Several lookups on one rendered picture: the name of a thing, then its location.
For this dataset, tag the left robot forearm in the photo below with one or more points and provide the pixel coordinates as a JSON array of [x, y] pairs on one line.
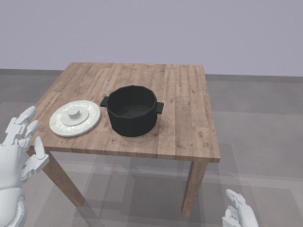
[[13, 213]]

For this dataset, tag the knob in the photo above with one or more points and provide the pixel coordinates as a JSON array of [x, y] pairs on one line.
[[73, 112]]

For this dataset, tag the lid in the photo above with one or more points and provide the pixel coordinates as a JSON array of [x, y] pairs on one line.
[[63, 125]]

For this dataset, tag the pot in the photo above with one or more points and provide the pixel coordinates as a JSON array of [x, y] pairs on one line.
[[132, 110]]

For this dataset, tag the left robot hand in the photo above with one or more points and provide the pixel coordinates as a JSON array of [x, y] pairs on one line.
[[12, 157]]

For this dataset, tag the table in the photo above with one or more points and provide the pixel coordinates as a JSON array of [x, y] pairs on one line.
[[184, 131]]

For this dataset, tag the right robot hand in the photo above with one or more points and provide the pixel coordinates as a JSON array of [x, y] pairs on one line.
[[243, 217]]

